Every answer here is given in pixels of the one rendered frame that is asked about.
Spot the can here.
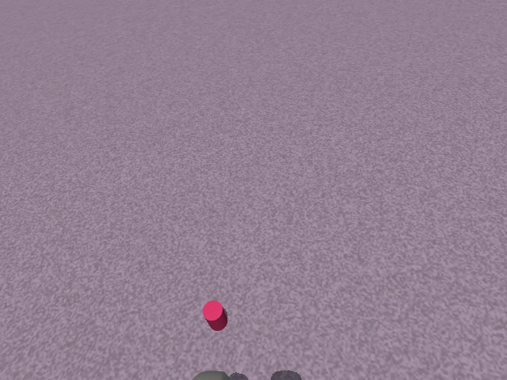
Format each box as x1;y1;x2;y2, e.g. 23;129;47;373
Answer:
203;300;227;331

